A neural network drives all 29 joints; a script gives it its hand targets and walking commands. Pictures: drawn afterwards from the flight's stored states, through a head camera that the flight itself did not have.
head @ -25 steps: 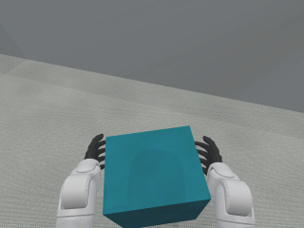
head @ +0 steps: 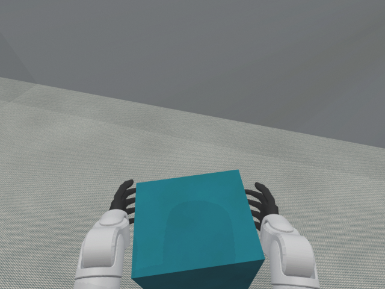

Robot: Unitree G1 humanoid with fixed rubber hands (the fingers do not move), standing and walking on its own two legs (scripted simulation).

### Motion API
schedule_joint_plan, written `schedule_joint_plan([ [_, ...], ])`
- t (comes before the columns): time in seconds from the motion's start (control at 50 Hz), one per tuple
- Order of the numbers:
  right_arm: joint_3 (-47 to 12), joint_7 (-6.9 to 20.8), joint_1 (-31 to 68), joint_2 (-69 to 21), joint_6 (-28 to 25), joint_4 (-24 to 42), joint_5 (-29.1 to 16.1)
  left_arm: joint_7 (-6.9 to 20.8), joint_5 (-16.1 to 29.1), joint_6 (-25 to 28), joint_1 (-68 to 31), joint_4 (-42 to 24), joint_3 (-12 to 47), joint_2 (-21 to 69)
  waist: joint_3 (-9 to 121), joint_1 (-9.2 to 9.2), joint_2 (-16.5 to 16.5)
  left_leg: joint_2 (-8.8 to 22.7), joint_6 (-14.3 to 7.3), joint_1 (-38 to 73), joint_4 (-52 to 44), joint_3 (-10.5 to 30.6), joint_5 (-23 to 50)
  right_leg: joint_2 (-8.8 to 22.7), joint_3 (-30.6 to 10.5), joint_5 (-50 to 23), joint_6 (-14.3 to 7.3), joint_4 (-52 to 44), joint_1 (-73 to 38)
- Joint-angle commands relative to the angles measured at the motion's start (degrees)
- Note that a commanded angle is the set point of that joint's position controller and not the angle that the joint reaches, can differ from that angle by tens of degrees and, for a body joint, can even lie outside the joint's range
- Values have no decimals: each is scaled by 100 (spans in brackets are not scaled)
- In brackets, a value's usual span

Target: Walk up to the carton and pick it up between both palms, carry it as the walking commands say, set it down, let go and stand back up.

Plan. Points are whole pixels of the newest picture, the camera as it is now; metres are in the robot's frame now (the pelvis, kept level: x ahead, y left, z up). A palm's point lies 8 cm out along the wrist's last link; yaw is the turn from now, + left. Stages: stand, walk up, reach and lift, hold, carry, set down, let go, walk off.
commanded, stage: carry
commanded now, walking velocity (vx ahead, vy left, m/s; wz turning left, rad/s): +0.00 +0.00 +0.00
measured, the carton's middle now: (196, 240) +0.25 +0.00 -0.01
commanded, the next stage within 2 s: none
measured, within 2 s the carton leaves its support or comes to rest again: neither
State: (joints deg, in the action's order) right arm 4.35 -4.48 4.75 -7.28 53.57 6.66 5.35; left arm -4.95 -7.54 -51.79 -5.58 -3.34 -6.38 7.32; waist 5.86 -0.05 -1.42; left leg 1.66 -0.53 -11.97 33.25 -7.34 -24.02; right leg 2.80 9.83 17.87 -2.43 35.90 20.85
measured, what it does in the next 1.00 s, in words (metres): shifts its weight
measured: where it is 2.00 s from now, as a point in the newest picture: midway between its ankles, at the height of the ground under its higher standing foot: outside the picture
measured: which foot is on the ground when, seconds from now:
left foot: down 0.00-1.00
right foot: down 0.00-1.00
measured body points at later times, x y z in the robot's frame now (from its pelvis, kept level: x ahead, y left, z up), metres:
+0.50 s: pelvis -0.05 -0.02 +0.01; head -0.07 -0.02 +0.46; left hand +0.23 +0.14 +0.04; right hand +0.23 -0.16 +0.04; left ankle -0.07 +0.10 -0.73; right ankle +0.01 -0.09 -0.73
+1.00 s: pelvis -0.06 -0.02 +0.01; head -0.09 -0.03 +0.46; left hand +0.22 +0.14 +0.05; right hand +0.22 -0.16 +0.05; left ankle -0.07 +0.10 -0.73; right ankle +0.01 -0.09 -0.73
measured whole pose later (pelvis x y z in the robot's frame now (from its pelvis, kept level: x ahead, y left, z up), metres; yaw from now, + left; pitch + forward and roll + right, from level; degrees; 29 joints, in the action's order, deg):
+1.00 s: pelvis -0.06 -0.02 +0.01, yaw +1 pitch +1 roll +1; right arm 5.9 -3.8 8.1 -7.5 52.7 1.7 6.5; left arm -4.4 -8.8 -50.9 -8.7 1.3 -8.4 7.6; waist 5.7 0.2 -0.6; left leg 2.5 0.6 -15.1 30.4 -6.4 -16.6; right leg 1.7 11.3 8.8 -4.9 28.5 21.5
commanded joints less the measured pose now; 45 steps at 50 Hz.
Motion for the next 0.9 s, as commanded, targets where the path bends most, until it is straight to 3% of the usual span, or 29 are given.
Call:
schedule_joint_plan([
  [0.0,-3171,1011,3081,-4360,-347,680,-1121,1204,1458,244,-2824,-851,3218,4363,1555,4,220,726,-14,286,-420,538,2222,765,-846,-2576,-93,-511,-1057],
  [0.12,-3068,1028,3251,-4423,-452,403,-1064,1231,1400,334,-3022,-613,3118,4385,1378,6,193,691,3,118,-623,583,1414,758,-911,-2017,-92,-801,-995],
  [0.32,-3047,1049,3437,-4564,-512,287,-1053,1258,1394,370,-3244,-494,3090,4487,1371,19,159,687,-9,36,-766,628,1031,745,-929,-1562,-77,-1061,-1010],
  [0.88,-3103,1077,3580,-4771,-382,346,-1164,1313,1527,213,-3320,-466,3105,4663,1518,10,191,646,-27,-115,-800,641,874,781,-953,-1083,4,-1412,-930],
])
